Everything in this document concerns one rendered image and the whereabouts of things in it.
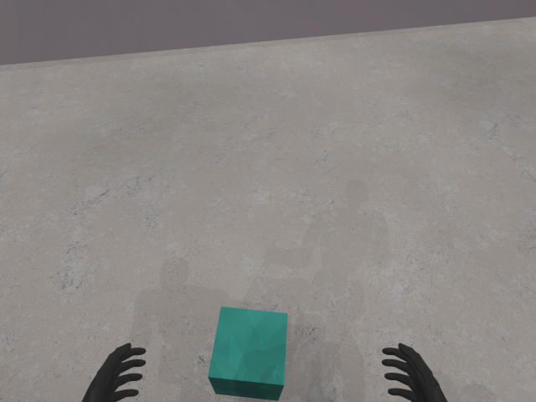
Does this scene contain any robot right hand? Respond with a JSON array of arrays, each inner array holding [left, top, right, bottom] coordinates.
[[382, 343, 447, 402]]

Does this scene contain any carton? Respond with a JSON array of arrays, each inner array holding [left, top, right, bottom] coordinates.
[[208, 307, 288, 401]]

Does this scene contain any robot left hand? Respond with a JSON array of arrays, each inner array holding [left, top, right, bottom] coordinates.
[[81, 343, 146, 402]]

